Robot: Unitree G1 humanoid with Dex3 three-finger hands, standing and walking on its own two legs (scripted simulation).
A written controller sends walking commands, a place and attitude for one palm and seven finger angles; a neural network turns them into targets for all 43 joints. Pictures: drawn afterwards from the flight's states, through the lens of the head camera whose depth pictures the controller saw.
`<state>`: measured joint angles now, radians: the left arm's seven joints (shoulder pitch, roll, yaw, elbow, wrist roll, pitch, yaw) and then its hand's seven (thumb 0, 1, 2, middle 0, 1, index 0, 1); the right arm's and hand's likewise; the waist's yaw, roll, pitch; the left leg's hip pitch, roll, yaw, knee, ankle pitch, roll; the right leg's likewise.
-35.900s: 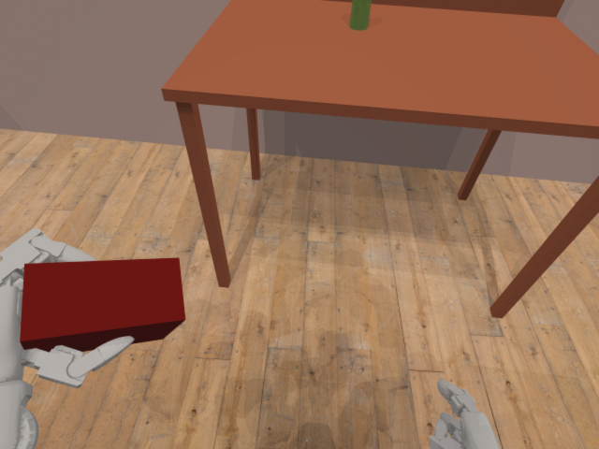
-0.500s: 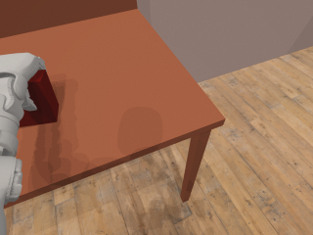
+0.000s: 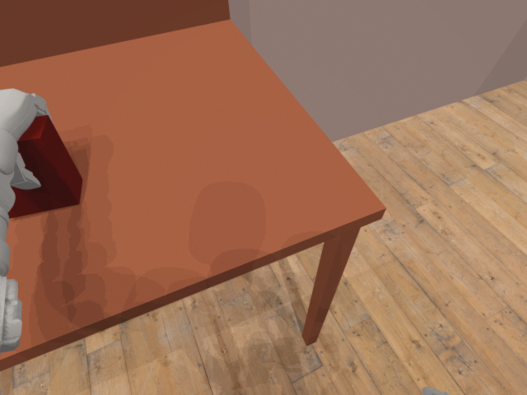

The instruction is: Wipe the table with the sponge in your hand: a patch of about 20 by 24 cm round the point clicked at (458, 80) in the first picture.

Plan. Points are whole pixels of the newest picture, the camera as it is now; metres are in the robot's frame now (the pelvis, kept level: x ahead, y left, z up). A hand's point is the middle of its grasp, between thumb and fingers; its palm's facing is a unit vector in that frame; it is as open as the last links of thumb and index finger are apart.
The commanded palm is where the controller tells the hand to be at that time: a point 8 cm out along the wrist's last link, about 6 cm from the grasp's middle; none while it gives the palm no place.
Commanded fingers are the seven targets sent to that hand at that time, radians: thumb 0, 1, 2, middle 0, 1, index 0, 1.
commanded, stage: slide back across to the first lane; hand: left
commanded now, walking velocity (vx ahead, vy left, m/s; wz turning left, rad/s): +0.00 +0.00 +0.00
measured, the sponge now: (33, 179) +0.39 +0.38 +0.11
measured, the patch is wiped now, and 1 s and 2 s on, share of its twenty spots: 0.95 0.95 0.95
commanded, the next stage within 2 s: wipe back along the first lane in 0.18 s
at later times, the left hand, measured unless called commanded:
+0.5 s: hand out of the picture +0.37 +0.42 +0.17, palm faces -0.06 +0.06 -1.00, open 10.1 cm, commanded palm +0.33 +0.41 +0.22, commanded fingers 0.00 0.10 1.30 -1.20 -1.60 -1.20 -1.60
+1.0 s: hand out of the picture +0.33 +0.40 +0.16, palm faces -0.02 +0.03 -1.00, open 10.2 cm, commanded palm +0.29 +0.38 +0.20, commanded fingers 0.00 0.10 1.30 -1.20 -1.60 -1.20 -1.60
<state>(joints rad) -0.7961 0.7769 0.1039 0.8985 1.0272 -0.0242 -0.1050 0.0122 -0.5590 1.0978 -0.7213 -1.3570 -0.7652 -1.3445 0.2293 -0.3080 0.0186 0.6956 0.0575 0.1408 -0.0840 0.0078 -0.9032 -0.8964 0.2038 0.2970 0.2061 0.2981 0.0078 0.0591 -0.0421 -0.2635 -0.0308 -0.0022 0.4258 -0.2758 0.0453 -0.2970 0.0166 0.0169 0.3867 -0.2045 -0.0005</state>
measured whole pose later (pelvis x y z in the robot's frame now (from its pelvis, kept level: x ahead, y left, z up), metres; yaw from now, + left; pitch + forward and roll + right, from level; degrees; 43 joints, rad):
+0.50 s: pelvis +0.01 +0.02 +0.00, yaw +2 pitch +7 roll -2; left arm -0.61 0.80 0.12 0.58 0.96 -0.02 -0.18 0.00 -0.54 1.09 -0.70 -1.38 -0.74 -1.37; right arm 0.20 -0.30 0.00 0.66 0.05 0.14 -0.05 0.01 -0.90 -0.90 0.20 0.30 0.21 0.30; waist 0.06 0.07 -0.03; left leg -0.27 -0.06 -0.04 0.46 -0.29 0.07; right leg -0.27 -0.02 -0.02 0.38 -0.22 0.02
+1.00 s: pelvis -0.01 +0.02 +0.00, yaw +2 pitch +3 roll -1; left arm -0.48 0.74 0.08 0.42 0.93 0.16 -0.18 -0.01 -0.52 1.09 -0.67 -1.40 -0.71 -1.39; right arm 0.17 -0.29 0.04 0.65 0.04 0.12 -0.06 0.01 -0.90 -0.90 0.20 0.30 0.21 0.30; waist 0.07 0.07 -0.02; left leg -0.23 -0.06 -0.03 0.45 -0.28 0.07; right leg -0.24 -0.02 -0.01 0.39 -0.21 0.02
